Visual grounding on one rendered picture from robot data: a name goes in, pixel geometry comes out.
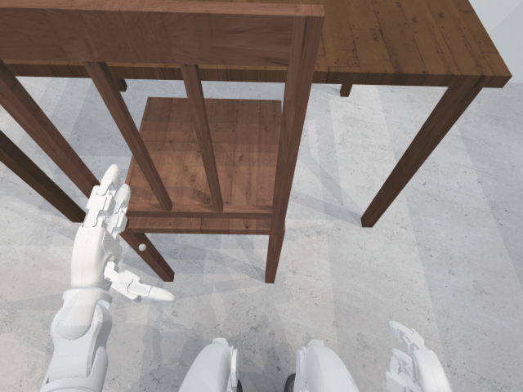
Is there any right robot thigh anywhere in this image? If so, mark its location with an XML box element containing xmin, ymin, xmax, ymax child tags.
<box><xmin>296</xmin><ymin>345</ymin><xmax>360</xmax><ymax>392</ymax></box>

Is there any robot thigh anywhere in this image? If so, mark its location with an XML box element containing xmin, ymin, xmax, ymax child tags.
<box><xmin>178</xmin><ymin>344</ymin><xmax>239</xmax><ymax>392</ymax></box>
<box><xmin>296</xmin><ymin>345</ymin><xmax>360</xmax><ymax>392</ymax></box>

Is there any left robot forearm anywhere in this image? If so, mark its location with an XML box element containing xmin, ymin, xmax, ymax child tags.
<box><xmin>39</xmin><ymin>287</ymin><xmax>113</xmax><ymax>392</ymax></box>

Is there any left robot hand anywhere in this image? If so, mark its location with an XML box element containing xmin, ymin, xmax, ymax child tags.
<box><xmin>70</xmin><ymin>164</ymin><xmax>175</xmax><ymax>303</ymax></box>

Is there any table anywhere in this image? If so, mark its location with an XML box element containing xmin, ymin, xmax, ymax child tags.
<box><xmin>0</xmin><ymin>0</ymin><xmax>512</xmax><ymax>228</ymax></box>

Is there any right robot hand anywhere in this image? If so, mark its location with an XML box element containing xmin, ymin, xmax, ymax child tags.
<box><xmin>386</xmin><ymin>321</ymin><xmax>452</xmax><ymax>392</ymax></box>

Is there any left robot thigh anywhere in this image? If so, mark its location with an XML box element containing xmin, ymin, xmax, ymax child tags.
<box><xmin>178</xmin><ymin>344</ymin><xmax>239</xmax><ymax>392</ymax></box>

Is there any chair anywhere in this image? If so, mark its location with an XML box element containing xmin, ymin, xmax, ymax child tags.
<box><xmin>0</xmin><ymin>0</ymin><xmax>325</xmax><ymax>283</ymax></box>

